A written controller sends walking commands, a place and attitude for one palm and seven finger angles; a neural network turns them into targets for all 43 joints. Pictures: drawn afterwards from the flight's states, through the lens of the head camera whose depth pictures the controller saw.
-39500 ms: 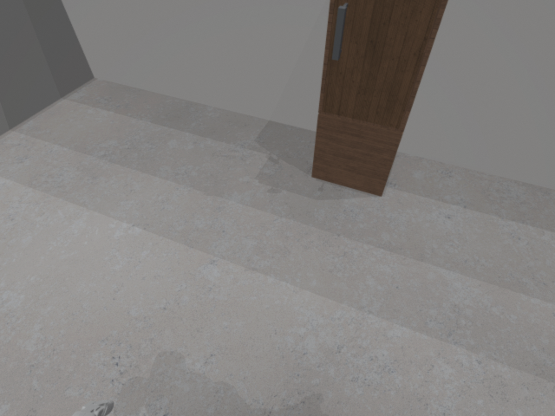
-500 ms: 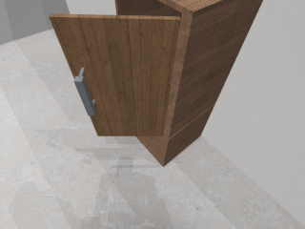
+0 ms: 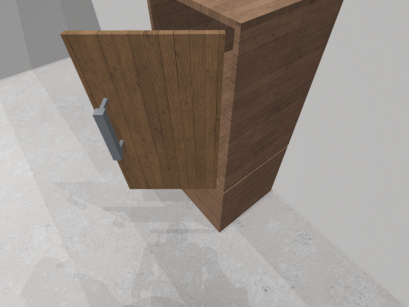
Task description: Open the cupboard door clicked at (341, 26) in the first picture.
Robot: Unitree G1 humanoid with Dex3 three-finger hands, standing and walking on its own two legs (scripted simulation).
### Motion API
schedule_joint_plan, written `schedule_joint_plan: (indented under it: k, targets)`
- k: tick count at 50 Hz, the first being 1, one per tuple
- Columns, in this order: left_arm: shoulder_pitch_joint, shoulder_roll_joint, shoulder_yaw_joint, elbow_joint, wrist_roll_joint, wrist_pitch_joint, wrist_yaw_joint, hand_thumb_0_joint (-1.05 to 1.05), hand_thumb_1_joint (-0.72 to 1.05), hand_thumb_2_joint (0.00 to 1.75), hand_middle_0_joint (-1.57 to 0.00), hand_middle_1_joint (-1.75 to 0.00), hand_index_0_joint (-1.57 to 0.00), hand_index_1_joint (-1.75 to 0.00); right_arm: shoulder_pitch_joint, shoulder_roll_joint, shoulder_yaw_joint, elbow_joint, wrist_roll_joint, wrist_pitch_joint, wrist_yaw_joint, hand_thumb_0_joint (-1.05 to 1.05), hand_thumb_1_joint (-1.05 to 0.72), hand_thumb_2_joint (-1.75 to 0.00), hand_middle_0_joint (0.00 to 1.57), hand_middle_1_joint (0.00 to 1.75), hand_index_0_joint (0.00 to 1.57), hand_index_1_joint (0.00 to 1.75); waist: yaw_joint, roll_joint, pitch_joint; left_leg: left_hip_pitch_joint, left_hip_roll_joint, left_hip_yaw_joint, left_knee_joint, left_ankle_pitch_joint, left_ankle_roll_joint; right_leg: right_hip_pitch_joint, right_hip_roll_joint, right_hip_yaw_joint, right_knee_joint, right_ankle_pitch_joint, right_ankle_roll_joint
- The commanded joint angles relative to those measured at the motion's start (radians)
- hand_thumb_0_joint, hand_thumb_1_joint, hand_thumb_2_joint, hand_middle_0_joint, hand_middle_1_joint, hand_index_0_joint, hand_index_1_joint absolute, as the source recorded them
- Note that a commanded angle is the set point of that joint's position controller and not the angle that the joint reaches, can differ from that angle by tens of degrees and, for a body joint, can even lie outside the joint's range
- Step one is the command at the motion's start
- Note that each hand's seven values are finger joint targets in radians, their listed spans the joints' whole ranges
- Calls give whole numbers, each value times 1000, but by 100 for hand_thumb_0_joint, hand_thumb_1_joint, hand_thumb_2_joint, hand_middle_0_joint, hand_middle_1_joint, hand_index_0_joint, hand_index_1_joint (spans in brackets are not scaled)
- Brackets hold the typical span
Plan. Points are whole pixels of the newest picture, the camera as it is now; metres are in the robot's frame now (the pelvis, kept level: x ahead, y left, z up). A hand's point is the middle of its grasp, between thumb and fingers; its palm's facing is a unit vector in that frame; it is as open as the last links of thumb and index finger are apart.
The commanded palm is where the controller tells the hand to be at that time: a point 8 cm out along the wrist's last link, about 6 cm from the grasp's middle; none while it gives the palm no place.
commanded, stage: come to a stop and stand still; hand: left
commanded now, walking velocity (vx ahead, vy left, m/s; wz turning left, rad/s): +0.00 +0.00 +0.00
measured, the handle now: (112, 130) +0.53 +0.29 +0.00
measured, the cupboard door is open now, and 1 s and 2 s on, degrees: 51 51 51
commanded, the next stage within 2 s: look again from close up in 0.04 s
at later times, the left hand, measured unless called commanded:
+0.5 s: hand out of the picture +0.05 +0.27 -0.15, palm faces +0.04 -0.94 -0.35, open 7.4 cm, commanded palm none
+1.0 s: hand (47, 304) +0.13 +0.29 -0.03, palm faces +0.25 -0.96 -0.10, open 7.9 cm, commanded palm +0.07 +0.34 -0.06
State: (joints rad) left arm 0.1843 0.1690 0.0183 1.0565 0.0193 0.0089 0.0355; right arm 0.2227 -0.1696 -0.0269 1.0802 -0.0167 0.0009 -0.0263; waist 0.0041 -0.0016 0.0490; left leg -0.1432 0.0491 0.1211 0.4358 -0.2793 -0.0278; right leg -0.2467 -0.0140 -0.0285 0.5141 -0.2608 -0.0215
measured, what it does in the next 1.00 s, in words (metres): lowers itself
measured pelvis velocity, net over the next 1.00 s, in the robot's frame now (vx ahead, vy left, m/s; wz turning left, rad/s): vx -0.05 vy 0.02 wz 0.10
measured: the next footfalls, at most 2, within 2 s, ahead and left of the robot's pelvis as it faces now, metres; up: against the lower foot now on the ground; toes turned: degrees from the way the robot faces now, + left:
none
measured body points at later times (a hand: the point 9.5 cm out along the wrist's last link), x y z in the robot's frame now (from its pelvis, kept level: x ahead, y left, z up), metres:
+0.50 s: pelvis -0.02 +0.02 +0.00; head -0.04 +0.02 +0.45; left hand +0.05 +0.32 -0.12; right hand +0.08 -0.27 -0.12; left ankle -0.03 +0.13 -0.74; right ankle +0.01 -0.10 -0.74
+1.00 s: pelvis -0.05 +0.02 -0.05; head +0.00 +0.03 +0.40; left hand +0.11 +0.34 -0.03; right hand +0.13 -0.21 -0.13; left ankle -0.03 +0.13 -0.74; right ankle +0.01 -0.10 -0.74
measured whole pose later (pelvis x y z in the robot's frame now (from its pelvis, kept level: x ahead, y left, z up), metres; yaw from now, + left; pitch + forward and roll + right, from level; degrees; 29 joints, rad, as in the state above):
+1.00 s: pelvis -0.05 +0.02 -0.05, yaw +6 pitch +10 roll +0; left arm 0.29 0.30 0.34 0.39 -0.31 -0.55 -0.35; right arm 0.26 -0.24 -0.02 0.66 0.01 -0.31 -0.03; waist -0.01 -0.02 -0.08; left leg -0.68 0.00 0.03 0.91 -0.40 0.02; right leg -0.71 -0.05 -0.04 0.91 -0.37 0.00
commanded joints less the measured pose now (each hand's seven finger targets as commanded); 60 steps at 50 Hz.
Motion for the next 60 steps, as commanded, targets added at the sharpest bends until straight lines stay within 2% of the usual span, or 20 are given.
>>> schedule_joint_plan:
  k: [1,4,5,6,7,11,19,34,36,37,38,39,40,41,42,46,50,54,57,60]
  targets:
    - [51,103,11,-28,-3,-26,-2,0,90,90,-20,-30,-20,-30,90,-68,-2,-2,2,-13,-2,0,-90,-90,20,30,20,30,-8,-31,-2,13,67,-77,-85,122,35,-1,-103,121,-145,185,-19]
    - [66,104,8,-14,-5,-30,-4,0,90,90,-20,-30,-20,-30,89,-68,1,8,1,-16,-1,0,-90,-90,20,30,20,30,-8,-13,-2,18,69,-83,-101,113,35,6,-95,117,-159,163,-17]
    - [59,326,14,-76,4,-61,-5,0,90,90,-20,-30,-20,-30,-8,-267,-25,-122,-7,-27,7,0,-90,-90,20,30,20,30,-18,18,77,-52,38,-127,-94,149,47,14,-78,91,-118,174,-22]
    - [75,275,47,-101,1,-67,1,0,90,90,-20,-30,-20,-30,-4,-260,-47,-152,-10,-53,2,0,-90,-90,20,30,20,30,-6,99,-144,-22,59,-124,-3,165,60,74,-115,124,-66,169,-37]
    - [64,275,44,-106,-1,-70,0,0,90,90,-20,-30,-20,-30,-5,-233,-46,-155,-10,-54,-2,0,-90,-90,20,30,20,30,-16,91,-219,0,49,-125,30,188,65,112,-124,135,-59,234,-54]
    - [57,251,38,-123,-2,-55,-3,0,90,90,-20,-30,-20,-30,23,-210,-40,-169,-8,-33,0,0,-90,-90,20,30,20,30,-28,-98,-74,-77,22,-102,38,89,63,40,-144,146,-108,204,-62]
    - [-6,315,36,-137,-6,-46,-16,0,90,90,-20,-30,-20,-30,-50,-316,-43,-173,-7,-41,8,0,-90,-90,20,30,20,30,-11,18,-39,-66,75,-143,-51,148,74,28,-101,83,-101,138,-28]
    - [-44,335,13,-112,-3,-35,-27,0,90,90,-20,-30,-20,-30,-90,-347,-24,-136,-4,-36,23,0,-90,-90,20,30,20,30,-7,9,-42,-78,77,-169,-153,11,65,61,-107,71,-171,64,-4]
    - [-40,324,11,-104,-2,-33,-25,0,90,90,-20,-30,-20,-30,-85,-339,-21,-123,-3,-36,23,0,-90,-90,20,30,20,30,-6,-1,-46,-72,81,-166,-156,32,64,71,-110,65,-173,78,-1]
    - [71,209,-14,-75,-6,-25,11,0,90,90,-20,-30,-20,-30,-62,-257,-10,-160,15,-37,23,0,-90,-90,20,30,20,30,6,24,-16,-84,119,-68,-3,60,37,25,-143,72,-106,159,19]
    - [-679,667,484,-1295,-140,-236,-15,0,88,89,-20,-32,-20,-32,-69,-277,-40,-445,49,-141,-18,0,-90,-90,20,30,20,30,-62,26,-336,-10,-63,-146,-79,176,23,122,-7,-34,-48,214,-20]
    - [-83,529,410,-910,-109,-211,-35,0,85,88,-20,-33,-20,-33,-158,-271,-44,-461,47,-203,-50,0,-90,-90,20,30,20,30,71,141,-237,-56,-56,-92,-48,173,39,44,-5,-49,-14,61,-40]
    - [72,317,295,-883,-196,-177,-58,0,83,87,-21,-34,-21,-34,-150,-239,-32,-475,65,-242,-44,0,-90,-90,20,30,20,30,8,198,-118,-135,-58,-111,-54,31,11,-51,-5,-86,-26,-10,-28]
    - [73,256,301,-824,-207,-214,-93,0,81,86,-21,-36,-21,-36,-71,-218,-35,-449,66,-260,-39,0,-90,-90,20,30,20,30,-15,109,-35,-168,-51,-123,-34,-59,14,-120,3,-85,-9,-37,-11]
    - [32,260,310,-872,-243,-290,-127,0,78,85,-21,-37,-21,-37,-90,-237,-46,-486,52,-284,-38,0,-90,-90,20,30,20,30,-18,115,1,-236,-64,-143,21,-137,16,-181,5,-84,21,-94,-6]
    - [198,208,365,-708,-334,-564,-342,0,69,81,-22,-43,-22,-43,-73,-233,-61,-545,34,-352,-19,0,-90,-90,20,30,20,30,29,-111,-131,-512,-84,-121,315,-205,22,-414,6,-51,239,-298,-1]
    - [93,293,422,-725,-439,-742,-608,0,60,77,-22,-50,-22,-50,-55,-253,-57,-614,37,-424,-2,0,-90,-90,20,30,20,30,29,-24,-278,-713,-78,-128,577,-225,30,-558,-8,79,414,-404,-17]
    - [13,399,491,-895,-539,-622,-756,0,50,73,-23,-55,-23,-55,-49,-270,-48,-691,65,-434,-32,0,-90,-90,20,30,20,30,40,-11,-415,-755,-59,-125,661,-174,61,-502,1,129,433,-393,-6]
    - [9,399,480,-1110,-525,-513,-717,0,43,70,-23,-60,-23,-60,-37,-260,-46,-689,61,-424,-43,0,-90,-90,20,30,20,30,44,99,-483,-646,-48,-152,647,-10,69,-482,34,57,499,-128,-7]
    - [73,390,484,-1220,-469,-436,-625,0,36,67,-24,-64,-24,-64,-38,-230,-55,-667,54,-398,-37,0,-90,-90,20,30,20,30,48,94,-496,-588,-42,-167,635,95,63,-472,53,2,515,4,-6]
